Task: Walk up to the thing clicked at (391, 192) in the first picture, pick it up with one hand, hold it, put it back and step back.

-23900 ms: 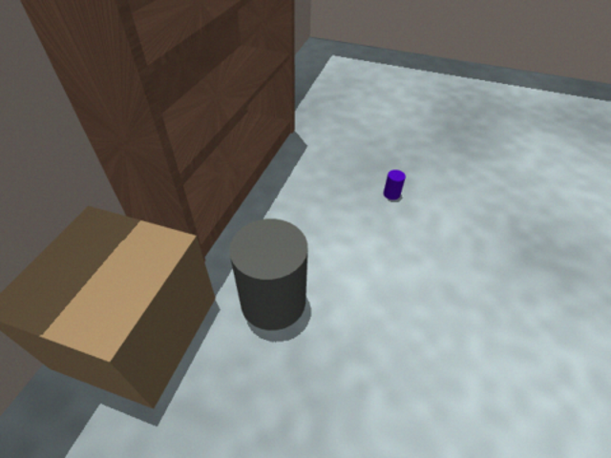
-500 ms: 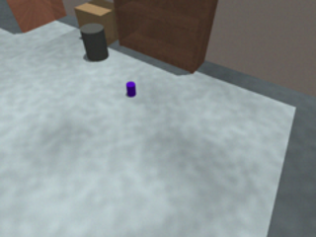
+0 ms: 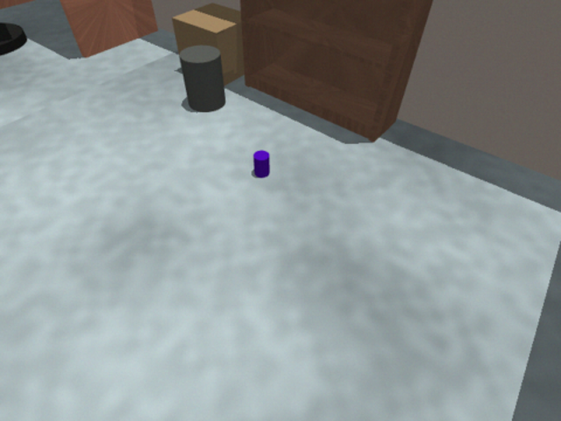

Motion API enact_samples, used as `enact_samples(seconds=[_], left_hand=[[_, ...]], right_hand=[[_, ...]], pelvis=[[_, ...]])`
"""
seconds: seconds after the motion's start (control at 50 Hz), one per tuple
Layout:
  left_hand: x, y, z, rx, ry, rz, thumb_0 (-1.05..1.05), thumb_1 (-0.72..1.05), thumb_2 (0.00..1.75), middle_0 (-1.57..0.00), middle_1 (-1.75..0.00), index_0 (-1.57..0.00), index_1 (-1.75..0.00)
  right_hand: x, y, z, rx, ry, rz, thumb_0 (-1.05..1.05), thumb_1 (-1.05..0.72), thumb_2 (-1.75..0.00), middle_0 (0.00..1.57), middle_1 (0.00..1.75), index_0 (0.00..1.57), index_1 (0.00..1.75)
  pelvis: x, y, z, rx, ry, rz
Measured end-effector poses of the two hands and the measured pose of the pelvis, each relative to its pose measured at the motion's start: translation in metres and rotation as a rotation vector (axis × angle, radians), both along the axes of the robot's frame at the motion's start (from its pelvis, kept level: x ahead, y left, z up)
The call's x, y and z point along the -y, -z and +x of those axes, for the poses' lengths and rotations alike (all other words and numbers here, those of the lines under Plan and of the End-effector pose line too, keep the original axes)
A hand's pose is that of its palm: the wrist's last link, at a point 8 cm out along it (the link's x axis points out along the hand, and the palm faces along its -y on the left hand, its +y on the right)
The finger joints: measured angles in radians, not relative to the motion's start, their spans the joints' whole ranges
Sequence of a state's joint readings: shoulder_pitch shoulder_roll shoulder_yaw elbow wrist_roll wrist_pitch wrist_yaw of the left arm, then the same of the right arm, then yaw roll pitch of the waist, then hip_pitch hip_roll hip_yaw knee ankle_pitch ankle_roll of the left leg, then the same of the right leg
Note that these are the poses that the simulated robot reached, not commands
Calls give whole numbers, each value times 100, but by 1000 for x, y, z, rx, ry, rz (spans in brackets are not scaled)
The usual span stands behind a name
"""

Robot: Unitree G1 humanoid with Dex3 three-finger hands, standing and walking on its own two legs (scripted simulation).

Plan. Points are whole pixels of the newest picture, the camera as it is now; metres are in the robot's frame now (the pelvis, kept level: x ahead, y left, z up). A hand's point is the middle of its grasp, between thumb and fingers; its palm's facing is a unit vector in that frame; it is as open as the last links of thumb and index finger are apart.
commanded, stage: walk up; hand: left
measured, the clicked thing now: (261, 164) +1.46 +0.17 -0.71
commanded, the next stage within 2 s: none
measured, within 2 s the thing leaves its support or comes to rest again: neither
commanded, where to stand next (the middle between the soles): +1.07 -0.06 m, yaw -3 degrees
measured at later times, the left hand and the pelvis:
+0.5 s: hand (140, 331) +0.30 +0.28 -0.14, palm faces -0.13 -0.93 -0.34, open 7.4 cm; pelvis +0.20 +0.01 -0.01, yaw -4 degrees
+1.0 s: hand (183, 250) +0.49 +0.24 -0.15, palm faces -0.03 -0.94 -0.34, open 7.4 cm; pelvis +0.45 -0.03 -0.01, yaw -2 degrees
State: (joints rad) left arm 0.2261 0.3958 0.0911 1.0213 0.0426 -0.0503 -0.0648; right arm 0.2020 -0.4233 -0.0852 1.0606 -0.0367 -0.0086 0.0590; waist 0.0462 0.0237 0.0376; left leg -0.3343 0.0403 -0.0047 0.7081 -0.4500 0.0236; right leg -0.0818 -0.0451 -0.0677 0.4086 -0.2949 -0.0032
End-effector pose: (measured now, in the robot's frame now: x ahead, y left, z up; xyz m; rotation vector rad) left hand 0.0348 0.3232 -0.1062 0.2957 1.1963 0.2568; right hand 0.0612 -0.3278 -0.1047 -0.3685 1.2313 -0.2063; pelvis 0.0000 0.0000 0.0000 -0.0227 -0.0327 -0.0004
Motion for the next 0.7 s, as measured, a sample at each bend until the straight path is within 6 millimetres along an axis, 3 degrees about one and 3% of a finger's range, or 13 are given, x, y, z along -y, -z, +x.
enact_samples(seconds=[0.08,0.16,0.3,0.46,0.6,0.64,0.7], left_hand=[[-31,10,-7,-91,-27,7,0,90,90,-21,-30,-21,-30],[-49,23,18,-152,-10,12,0,90,90,-20,-30,-20,-30],[-37,11,113,-44,73,-38,1,91,90,-20,-29,-20,-30],[-9,1,230,-7,164,-31,0,90,90,-20,-30,-20,-30],[37,-1,355,113,200,16,0,90,90,-20,-30,-20,-30],[49,-6,377,164,191,15,0,90,90,-20,-30,-20,-30],[60,-17,395,185,162,9,0,90,90,-21,-30,-21,-30]], right_hand=[[-15,-10,45,73,-33,-19,1,-90,-90,20,30,20,30],[-27,-15,66,157,-2,-49,1,-90,-90,20,30,20,30],[-38,-22,77,111,60,-23,1,-90,-90,20,30,20,30],[-28,0,115,49,110,31,1,-90,-90,20,30,20,30],[7,40,182,-24,127,58,1,-90,-90,20,30,20,30],[12,40,209,-28,106,68,1,-90,-90,20,30,20,30],[20,29,257,9,74,75,1,-90,-90,20,30,20,30]], pelvis=[[-18,5,26,7,3,-1],[-31,12,52,17,19,26],[-34,-2,105,30,37,42],[-16,2,180,27,68,61],[21,25,263,13,59,23],[30,22,281,18,54,35],[38,11,307,25,53,44]])
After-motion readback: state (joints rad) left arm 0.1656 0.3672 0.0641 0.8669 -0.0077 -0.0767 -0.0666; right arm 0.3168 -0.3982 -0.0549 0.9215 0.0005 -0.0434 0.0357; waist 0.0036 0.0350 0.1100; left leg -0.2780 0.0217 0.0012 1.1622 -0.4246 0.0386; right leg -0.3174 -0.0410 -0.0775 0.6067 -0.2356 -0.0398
